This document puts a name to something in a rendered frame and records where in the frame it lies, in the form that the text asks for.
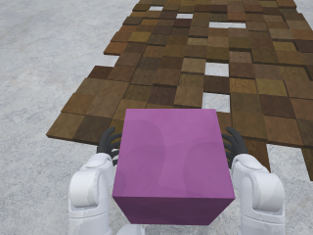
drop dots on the right robot hand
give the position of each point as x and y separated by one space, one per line
238 146

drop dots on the left robot forearm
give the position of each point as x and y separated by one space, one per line
88 197

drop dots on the left robot thigh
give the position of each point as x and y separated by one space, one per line
131 229

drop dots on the right robot forearm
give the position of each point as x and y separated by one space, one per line
262 203

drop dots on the left robot hand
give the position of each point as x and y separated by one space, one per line
106 145

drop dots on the carton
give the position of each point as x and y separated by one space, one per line
172 167

